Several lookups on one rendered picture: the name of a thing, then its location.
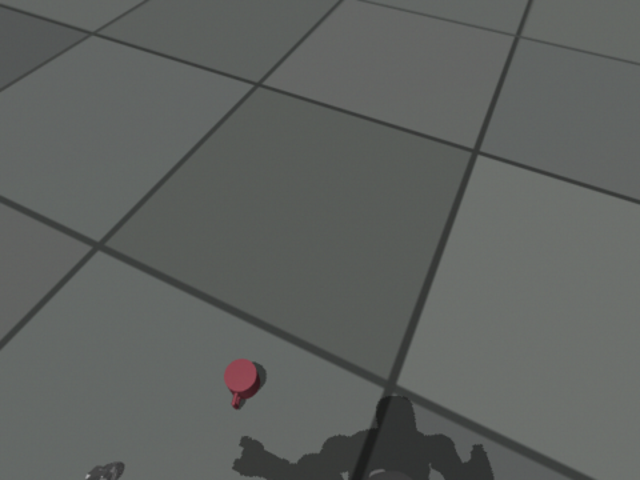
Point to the mug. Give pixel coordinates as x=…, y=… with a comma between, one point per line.
x=242, y=379

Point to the left robot hand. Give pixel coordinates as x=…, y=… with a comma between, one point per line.
x=112, y=471

